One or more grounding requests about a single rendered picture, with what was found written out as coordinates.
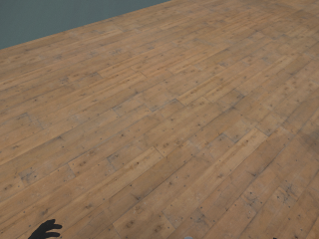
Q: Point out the robot left hand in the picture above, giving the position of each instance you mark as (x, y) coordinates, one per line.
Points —
(41, 231)

